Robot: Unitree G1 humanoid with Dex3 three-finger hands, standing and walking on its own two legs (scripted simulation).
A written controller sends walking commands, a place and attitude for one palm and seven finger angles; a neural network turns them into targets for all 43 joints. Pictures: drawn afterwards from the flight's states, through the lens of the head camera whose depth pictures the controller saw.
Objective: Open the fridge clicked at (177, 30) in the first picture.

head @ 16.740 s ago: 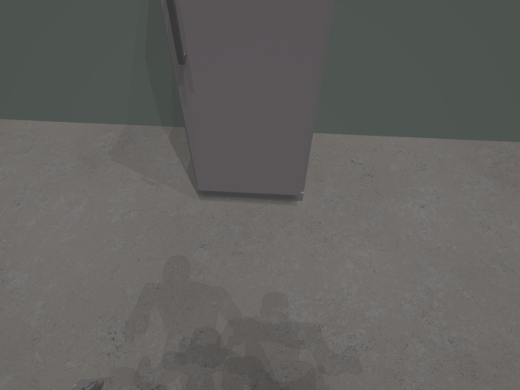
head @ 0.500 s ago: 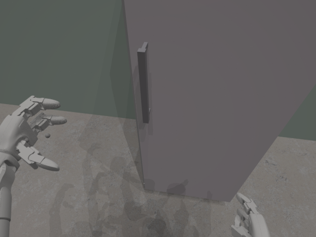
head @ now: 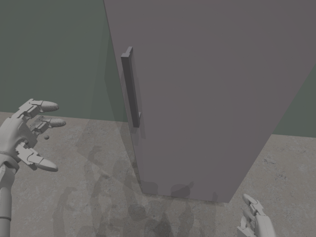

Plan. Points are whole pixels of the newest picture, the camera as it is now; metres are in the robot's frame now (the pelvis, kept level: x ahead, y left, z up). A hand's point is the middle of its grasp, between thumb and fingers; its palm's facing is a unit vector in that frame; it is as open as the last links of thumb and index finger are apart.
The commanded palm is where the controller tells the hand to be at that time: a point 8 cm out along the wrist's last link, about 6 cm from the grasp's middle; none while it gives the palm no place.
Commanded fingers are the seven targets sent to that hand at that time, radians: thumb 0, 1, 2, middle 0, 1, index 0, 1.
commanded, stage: raise the hand to about handle height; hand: left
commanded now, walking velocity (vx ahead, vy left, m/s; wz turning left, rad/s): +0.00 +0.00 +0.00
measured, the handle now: (133, 91) +0.48 +0.12 +0.13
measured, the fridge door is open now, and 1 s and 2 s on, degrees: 0 0 0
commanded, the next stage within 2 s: move the hooked fingers beside the handle in 0.02 s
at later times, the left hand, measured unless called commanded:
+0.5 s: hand (66, 124) +0.32 +0.25 +0.15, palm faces +0.00 -1.00 -0.07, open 13.9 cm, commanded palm +0.29 +0.30 +0.16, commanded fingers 0.00 -0.50 0.30 -0.30 -1.20 -0.30 -1.20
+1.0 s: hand (82, 115) +0.35 +0.22 +0.15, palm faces -0.02 -1.00 -0.04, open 14.0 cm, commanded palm +0.33 +0.28 +0.15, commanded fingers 0.00 -0.50 0.30 -0.30 -1.20 -0.30 -1.20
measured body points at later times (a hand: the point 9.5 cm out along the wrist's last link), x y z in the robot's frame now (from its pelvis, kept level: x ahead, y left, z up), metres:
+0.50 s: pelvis +0.01 +0.00 +0.00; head +0.01 -0.02 +0.45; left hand +0.31 +0.30 +0.16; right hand +0.19 -0.24 -0.08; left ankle +0.06 +0.10 -0.73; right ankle -0.04 -0.09 -0.73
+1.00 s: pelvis +0.01 +0.00 +0.00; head +0.01 -0.01 +0.45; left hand +0.35 +0.28 +0.15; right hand +0.17 -0.24 -0.09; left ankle +0.06 +0.10 -0.73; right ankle -0.04 -0.09 -0.73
